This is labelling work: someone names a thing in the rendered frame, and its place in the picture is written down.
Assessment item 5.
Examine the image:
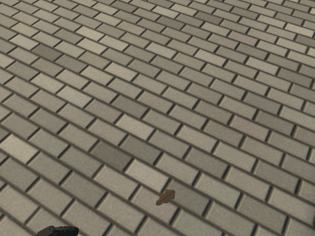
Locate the robot left hand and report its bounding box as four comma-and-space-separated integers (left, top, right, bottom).
35, 225, 79, 236

